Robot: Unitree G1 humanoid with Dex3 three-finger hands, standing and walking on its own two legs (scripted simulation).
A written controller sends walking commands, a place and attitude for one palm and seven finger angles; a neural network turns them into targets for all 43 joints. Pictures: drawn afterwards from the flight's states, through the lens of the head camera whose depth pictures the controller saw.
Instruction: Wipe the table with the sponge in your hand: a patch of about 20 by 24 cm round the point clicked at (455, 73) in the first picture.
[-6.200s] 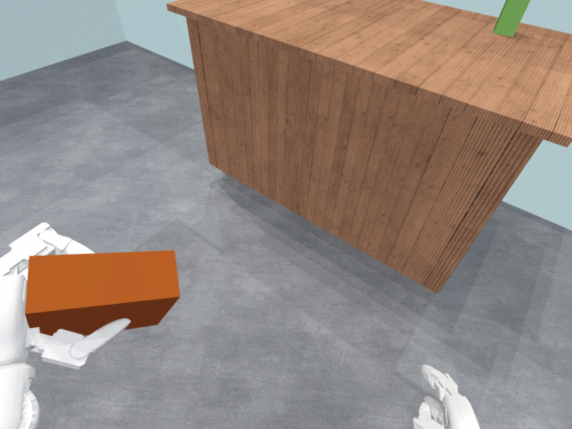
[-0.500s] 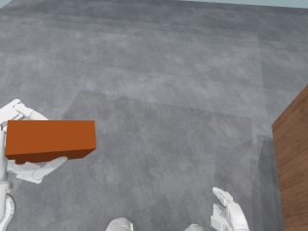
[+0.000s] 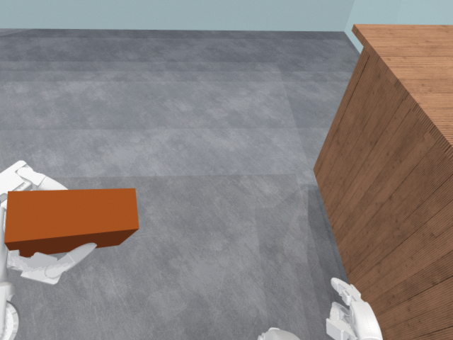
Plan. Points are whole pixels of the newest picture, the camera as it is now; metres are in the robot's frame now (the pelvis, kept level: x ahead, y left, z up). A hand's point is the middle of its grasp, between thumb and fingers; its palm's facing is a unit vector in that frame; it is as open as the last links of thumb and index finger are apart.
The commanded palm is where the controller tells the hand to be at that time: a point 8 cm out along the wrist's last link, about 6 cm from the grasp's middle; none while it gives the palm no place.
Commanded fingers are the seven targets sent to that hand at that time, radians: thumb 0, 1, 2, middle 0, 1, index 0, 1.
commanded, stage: turn to face it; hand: left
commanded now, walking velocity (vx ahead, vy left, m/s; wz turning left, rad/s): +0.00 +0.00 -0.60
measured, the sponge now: (93, 222) +0.22 +0.21 +0.15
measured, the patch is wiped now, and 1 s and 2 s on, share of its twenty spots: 0.00 0.00 0.00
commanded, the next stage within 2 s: none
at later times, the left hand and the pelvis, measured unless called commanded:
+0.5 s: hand (163, 236) +0.20 +0.11 +0.18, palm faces +0.11 -0.86 -0.49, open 9.7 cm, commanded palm +0.16 +0.16 +0.18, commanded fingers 0.00 0.10 1.30 -1.20 -1.60 -1.20 -1.60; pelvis -0.07 -0.06 -0.01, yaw -18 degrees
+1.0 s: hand (303, 303) +0.15 -0.05 +0.18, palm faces -0.20 -0.80 -0.57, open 9.7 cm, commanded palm +0.13 +0.03 +0.18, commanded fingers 0.00 0.10 1.30 -1.20 -1.60 -1.20 -1.60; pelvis -0.16 -0.11 +0.00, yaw -36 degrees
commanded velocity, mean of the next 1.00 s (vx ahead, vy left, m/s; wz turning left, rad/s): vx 0.00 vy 0.00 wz -0.60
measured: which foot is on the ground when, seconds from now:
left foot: down 0.00-0.14, up 0.16-0.46, down 0.48-0.76, up 0.78-1.00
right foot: up 0.00-0.10, down 0.12-0.50, up 0.52-0.72, down 0.74-1.00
